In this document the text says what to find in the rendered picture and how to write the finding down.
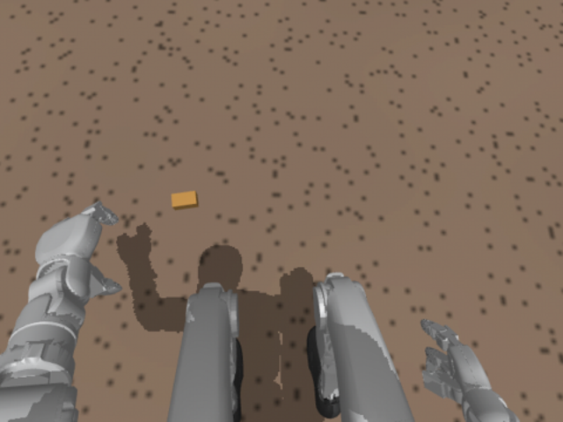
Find right robot foot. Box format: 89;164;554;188
307;326;340;418

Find left robot arm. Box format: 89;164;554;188
0;255;91;422

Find right robot hand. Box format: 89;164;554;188
420;319;492;405

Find left robot hand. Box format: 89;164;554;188
35;201;122;298

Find small box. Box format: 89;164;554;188
172;191;199;210

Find right robot arm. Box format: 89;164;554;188
462;389;520;422

